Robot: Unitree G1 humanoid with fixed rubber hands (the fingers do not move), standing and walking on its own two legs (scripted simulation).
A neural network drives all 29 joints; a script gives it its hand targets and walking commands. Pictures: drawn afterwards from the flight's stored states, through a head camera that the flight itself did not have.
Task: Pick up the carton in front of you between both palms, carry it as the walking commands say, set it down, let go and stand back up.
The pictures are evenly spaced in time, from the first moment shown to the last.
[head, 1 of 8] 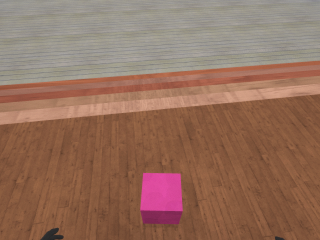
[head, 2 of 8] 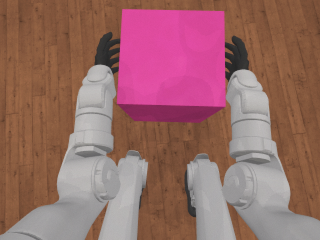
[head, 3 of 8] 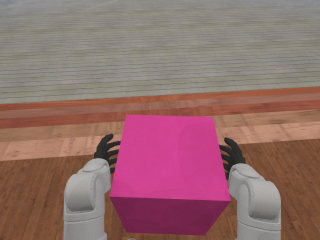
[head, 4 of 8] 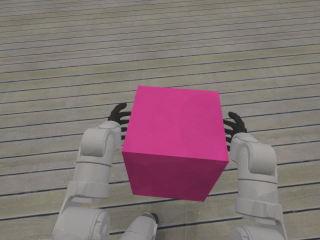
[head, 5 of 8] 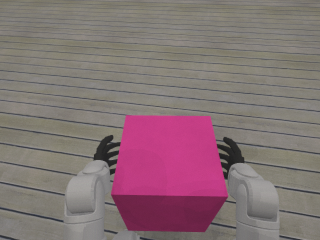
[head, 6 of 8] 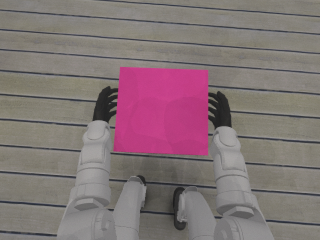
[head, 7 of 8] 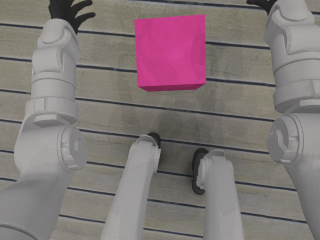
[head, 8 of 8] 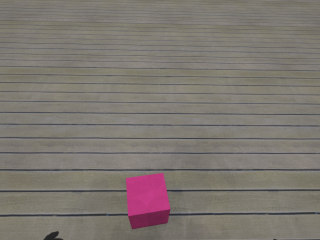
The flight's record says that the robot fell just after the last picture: no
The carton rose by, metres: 0.68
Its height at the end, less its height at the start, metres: -0.73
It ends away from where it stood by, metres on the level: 5.23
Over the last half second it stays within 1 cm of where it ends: yes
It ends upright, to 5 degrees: yes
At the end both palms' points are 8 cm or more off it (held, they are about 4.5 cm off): yes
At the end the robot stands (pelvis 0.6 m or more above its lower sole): yes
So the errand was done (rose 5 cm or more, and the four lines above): yes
